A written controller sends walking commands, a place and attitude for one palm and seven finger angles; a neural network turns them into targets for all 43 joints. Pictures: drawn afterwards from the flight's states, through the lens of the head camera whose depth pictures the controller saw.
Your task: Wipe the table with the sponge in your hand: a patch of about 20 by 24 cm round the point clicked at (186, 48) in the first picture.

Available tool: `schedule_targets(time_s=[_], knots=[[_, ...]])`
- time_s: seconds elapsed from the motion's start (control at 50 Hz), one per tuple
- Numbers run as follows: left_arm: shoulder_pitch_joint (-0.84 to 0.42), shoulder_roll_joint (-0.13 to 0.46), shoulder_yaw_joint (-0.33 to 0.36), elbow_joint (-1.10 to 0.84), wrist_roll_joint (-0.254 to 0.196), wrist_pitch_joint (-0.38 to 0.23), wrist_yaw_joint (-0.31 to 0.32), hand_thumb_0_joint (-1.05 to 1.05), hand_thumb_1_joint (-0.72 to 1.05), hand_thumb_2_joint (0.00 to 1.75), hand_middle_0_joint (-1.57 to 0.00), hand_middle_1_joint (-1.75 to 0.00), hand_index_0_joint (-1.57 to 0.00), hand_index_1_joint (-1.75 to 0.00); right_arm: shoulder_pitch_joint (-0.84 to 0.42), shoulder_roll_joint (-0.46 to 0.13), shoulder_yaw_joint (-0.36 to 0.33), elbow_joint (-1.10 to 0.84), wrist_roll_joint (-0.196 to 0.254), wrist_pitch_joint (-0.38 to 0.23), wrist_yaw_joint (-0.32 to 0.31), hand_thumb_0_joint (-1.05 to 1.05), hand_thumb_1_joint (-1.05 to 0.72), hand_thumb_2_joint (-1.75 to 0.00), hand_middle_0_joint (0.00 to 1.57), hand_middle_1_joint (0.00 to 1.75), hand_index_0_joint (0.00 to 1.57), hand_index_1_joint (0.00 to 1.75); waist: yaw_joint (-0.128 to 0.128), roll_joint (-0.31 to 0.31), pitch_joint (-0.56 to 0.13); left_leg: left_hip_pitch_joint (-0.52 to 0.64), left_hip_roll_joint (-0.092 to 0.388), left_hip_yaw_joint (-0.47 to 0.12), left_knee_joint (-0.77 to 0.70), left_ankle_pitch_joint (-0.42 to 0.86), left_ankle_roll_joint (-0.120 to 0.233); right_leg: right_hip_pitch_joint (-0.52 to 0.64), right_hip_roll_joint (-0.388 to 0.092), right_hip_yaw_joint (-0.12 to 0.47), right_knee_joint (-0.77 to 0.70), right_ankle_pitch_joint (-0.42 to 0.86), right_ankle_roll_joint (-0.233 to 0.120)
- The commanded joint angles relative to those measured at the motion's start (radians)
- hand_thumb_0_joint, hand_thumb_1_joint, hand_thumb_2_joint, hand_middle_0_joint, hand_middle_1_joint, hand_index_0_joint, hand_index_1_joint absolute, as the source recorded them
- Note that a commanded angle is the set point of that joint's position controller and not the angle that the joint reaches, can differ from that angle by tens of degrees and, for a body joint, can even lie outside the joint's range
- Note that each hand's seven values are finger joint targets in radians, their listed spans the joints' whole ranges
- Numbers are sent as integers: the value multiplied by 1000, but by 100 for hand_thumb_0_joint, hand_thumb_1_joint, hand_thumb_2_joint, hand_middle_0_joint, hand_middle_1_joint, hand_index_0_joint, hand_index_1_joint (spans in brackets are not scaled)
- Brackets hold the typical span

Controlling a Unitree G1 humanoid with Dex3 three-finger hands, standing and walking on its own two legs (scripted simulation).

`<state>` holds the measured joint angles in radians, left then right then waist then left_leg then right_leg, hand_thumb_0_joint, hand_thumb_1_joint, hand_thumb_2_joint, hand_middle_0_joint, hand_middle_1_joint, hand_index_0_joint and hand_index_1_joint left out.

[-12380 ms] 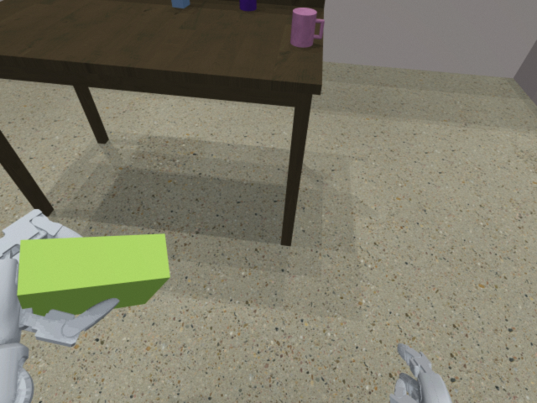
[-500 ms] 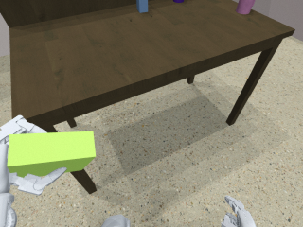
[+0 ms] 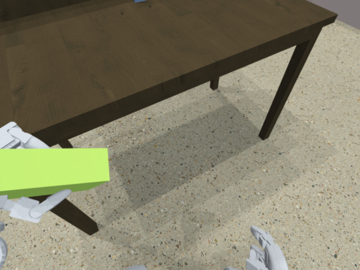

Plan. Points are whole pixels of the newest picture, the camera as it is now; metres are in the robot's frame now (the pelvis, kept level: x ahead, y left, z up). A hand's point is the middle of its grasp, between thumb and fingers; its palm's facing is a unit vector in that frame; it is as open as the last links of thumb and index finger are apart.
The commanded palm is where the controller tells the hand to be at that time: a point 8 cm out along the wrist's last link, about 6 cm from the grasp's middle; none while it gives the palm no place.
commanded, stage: take the last steps up to it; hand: left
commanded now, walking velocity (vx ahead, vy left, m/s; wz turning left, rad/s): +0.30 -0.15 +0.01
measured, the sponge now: (69, 173) +0.24 +0.20 +0.16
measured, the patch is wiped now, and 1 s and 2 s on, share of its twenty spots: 0.00 0.00 0.00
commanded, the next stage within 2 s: none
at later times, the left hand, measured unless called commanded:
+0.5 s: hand (108, 112) +0.33 +0.15 +0.20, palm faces +0.35 -0.83 -0.44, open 9.5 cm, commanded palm +0.27 +0.19 +0.20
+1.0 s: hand (179, 78) +0.45 +0.04 +0.19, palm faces +0.37 -0.82 -0.44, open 9.5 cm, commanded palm +0.38 +0.08 +0.20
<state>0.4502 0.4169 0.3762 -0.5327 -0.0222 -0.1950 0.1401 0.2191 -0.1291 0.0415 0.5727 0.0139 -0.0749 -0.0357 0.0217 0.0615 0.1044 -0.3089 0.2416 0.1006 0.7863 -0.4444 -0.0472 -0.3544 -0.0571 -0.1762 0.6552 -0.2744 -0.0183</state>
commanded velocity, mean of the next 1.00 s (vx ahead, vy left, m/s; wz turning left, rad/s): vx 0.30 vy -0.15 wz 0.01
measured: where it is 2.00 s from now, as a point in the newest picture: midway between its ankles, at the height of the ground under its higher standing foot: (269, 224)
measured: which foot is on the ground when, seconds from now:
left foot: up 0.00-0.26, down 0.28-0.64, up 0.66-0.90, down 0.92-1.00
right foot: down 0.00-0.30, up 0.32-0.62, down 0.64-0.94, up 0.96-1.00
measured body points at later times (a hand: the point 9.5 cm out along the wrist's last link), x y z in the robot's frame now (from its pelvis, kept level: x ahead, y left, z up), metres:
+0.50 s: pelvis +0.11 -0.08 +0.02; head +0.15 -0.07 +0.47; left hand +0.31 +0.19 +0.23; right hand +0.29 -0.30 -0.06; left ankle +0.13 +0.05 -0.72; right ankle +0.12 -0.22 -0.66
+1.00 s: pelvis +0.22 -0.20 +0.00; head +0.27 -0.18 +0.45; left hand +0.42 +0.08 +0.21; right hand +0.40 -0.46 -0.07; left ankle +0.26 -0.10 -0.72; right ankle +0.17 -0.28 -0.67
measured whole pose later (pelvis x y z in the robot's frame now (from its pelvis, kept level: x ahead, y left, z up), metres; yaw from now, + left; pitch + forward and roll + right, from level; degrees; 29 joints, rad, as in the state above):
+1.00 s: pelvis +0.22 -0.20 +0.00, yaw -1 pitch +0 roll +1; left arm 0.46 0.44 0.41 -0.62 -0.04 -0.20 0.16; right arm 0.16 -0.22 -0.04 0.56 0.00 -0.03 -0.07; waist 0.01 -0.08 0.12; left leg -0.35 0.09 0.24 0.64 -0.27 0.04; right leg -0.37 -0.03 -0.10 1.01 -0.50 -0.01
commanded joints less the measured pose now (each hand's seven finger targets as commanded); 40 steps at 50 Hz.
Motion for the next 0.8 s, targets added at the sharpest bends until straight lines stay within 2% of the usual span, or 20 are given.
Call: schedule_targets(time_s=[0.0,0.04,0.1,0.14,0.22,0.24,0.26,0.28,0.3,0.36,0.4,0.44,0.54,0.58,0.6,0.62,0.64,0.66,0.72,0.78], knots=[[-46,218,190,-205,-30,-31,37,0,10,130,-120,-160,-120,-160,-149,-147,-70,-151,15,-35,-7,0,-90,-90,20,30,20,30,16,-278,-187,-428,-122,-75,547,-131,14,361,-342,602,-375,24,-217],[14,172,171,-250,-31,-43,38,0,10,130,-120,-160,-120,-160,-150,-140,-59,-128,2,-3,0,0,-90,-90,20,30,20,30,1,-167,-200,-399,-105,-61,473,-62,-1,368,-299,388,-328,234,-202],[32,149,157,-301,-33,-50,45,0,10,130,-120,-160,-120,-160,-153,-140,-67,-132,-7,25,-2,0,-90,-90,20,30,20,30,-12,-184,-239,-261,-105,-6,184,-13,4,335,-258,227,-297,349,-179],[59,150,161,-293,-32,-46,46,0,10,130,-120,-160,-120,-160,-155,-145,-72,-150,-14,26,-7,0,-90,-90,20,30,20,30,9,-191,-220,-203,-133,64,21,26,11,304,-233,210,-292,359,-180],[9,138,124,-327,-36,-46,50,0,10,130,-120,-160,-120,-160,-90,-159,-85,-158,-15,7,-28,0,-90,-90,20,30,20,30,-25,-79,-262,97,-170,130,-293,228,26,203,-165,145,-137,233,-116],[-11,143,119,-331,-31,-55,48,0,10,130,-120,-160,-120,-160,-73,-178,-98,-162,-14,0,-40,0,-90,-90,20,30,20,30,-40,-16,-268,258,-114,51,-345,235,61,74,-125,135,19,190,-77],[-30,135,114,-342,-27,-69,46,0,10,130,-120,-160,-120,-160,-83,-207,-110,-172,-15,-3,-42,0,-90,-90,20,30,20,30,-37,186,-279,385,84,-250,-431,264,148,-108,-22,86,217,-67,-11],[-69,155,117,-330,-32,-88,46,0,10,130,-120,-160,-120,-160,-92,-196,-95,-174,-15,-14,-37,0,-90,-90,20,30,20,30,-32,295,-246,414,277,-541,-521,326,245,-259,43,111,439,-340,14],[-113,227,150,-325,-24,-95,32,0,10,130,-120,-160,-120,-160,-124,-190,-85,-170,-26,-25,-35,0,-90,-90,20,30,20,30,-28,265,-207,313,313,-609,-559,185,262,-285,5,208,569,-299,11],[-40,159,132,-310,-14,-83,14,0,10,130,-120,-160,-120,-160,-100,-188,-99,-147,-14,-28,-24,0,-90,-90,20,30,20,30,-12,128,-148,210,232,-314,-529,244,229,-322,-58,186,545,-149,32],[-6,121,110,-363,-9,-77,8,0,10,130,-120,-160,-120,-160,-88,-190,-103,-158,-15,-37,-14,0,-90,-90,20,30,20,30,-4,192,-190,197,149,-129,-507,337,171,-226,-57,115,395,-86,43],[47,82,92,-308,-15,-69,9,0,10,130,-120,-160,-120,-160,-70,-190,-103,-165,-16,-45,-10,0,-90,-90,20,30,20,30,-15,221,-185,132,119,-51,-509,368,150,-106,-43,50,215,-74,50],[-4,89,96,-202,-19,-53,17,0,10,130,-120,-160,-120,-160,-67,-186,-105,-169,-3,-48,-21,0,-90,-90,20,30,20,30,-18,183,-172,117,91,24,-406,243,125,57,25,-64,-62,-48,67],[-41,117,104,-187,-20,-40,21,0,10,130,-120,-160,-120,-160,-73,-165,-98,-160,3,-36,-25,0,-90,-90,20,30,20,30,-6,47,-193,47,29,65,-190,148,88,211,32,-47,-202,-18,50],[-63,139,105,-204,-12,-31,29,0,10,130,-120,-160,-120,-160,-59,-142,-92,-157,10,-30,-23,0,-90,-90,20,30,20,30,-7,-116,-219,-65,-56,113,23,66,61,306,-71,97,-265,10,-9],[-87,207,142,-225,-13,-26,39,0,10,130,-120,-160,-120,-160,-106,-114,-71,-180,9,-27,-25,0,-90,-90,20,30,20,30,8,-374,-209,-337,-157,102,279,-187,27,408,-288,436,-336,149,-119],[-82,223,178,-213,-22,-26,41,0,10,130,-120,-160,-120,-160,-150,-136,-64,-175,0,-41,-24,0,-90,-90,20,30,20,30,34,-370,-215,-358,-149,-9,427,-213,29,328,-338,517,-372,98,-166],[-60,201,153,-227,-31,-20,35,0,10,130,-120,-160,-120,-160,-142,-150,-75,-160,9,-35,-19,0,-90,-90,20,30,20,30,13,-397,-185,-414,-132,-53,516,-158,16,349,-349,555,-388,69,-188],[-4,170,165,-282,-31,-32,42,0,10,130,-120,-160,-120,-160,-162,-145,-62,-126,3,12,-14,0,-90,-90,20,30,20,30,-3,-185,-186,-357,-94,-46,396,-75,1,337,-306,296,-324,279,-187],[31,153,166,-300,-31,-36,46,0,10,130,-120,-160,-120,-160,-157,-145,-73,-140,-11,33,-13,0,-90,-90,20,30,20,30,6,-196,-208,-228,-117,46,93,-14,6,310,-257,189,-286,376,-173]])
